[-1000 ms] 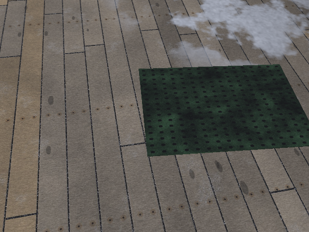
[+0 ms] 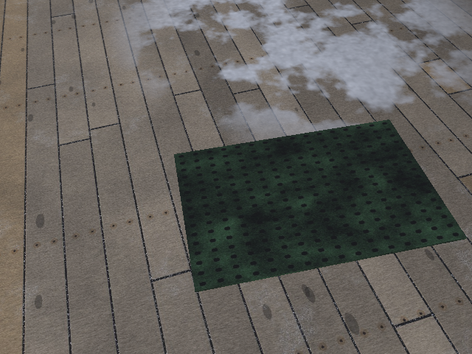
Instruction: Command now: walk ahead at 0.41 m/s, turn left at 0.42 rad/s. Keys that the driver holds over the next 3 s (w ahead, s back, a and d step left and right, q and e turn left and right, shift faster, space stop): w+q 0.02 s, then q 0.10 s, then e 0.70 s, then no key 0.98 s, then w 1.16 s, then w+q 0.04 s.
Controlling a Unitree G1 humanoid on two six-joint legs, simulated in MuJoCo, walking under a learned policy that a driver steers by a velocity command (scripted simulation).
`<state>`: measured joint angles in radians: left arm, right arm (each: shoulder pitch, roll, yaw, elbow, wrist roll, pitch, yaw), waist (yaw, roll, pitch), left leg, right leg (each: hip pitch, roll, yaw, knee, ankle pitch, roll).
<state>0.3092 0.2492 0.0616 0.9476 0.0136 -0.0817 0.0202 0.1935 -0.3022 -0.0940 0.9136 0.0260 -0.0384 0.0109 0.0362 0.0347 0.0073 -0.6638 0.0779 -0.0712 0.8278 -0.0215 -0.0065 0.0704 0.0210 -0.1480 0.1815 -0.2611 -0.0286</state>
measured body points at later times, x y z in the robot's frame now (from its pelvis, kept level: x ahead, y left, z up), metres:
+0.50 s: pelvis +0.17 +0.05 +0.00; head +0.21 +0.06 +0.44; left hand +0.25 +0.34 -0.13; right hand +0.32 -0.20 -0.12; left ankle +0.21 +0.14 -0.74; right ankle +0.21 -0.10 -0.69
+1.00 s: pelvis +0.22 -0.01 +0.00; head +0.25 -0.04 +0.45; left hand +0.43 +0.24 -0.09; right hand +0.29 -0.32 -0.13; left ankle +0.28 +0.15 -0.69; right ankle +0.21 -0.09 -0.74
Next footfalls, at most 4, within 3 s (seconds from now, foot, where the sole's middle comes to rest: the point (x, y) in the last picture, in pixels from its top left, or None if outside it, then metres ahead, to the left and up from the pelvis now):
0.18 left None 0.25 0.15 -0.78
0.70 right None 0.24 -0.09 -0.78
1.16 left None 0.32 0.13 -0.78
2.50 left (254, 299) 0.68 0.03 -0.78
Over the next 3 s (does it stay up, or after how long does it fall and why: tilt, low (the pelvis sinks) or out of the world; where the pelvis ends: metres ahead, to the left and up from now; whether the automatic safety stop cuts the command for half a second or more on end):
stays up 0.75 -0.10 -0.01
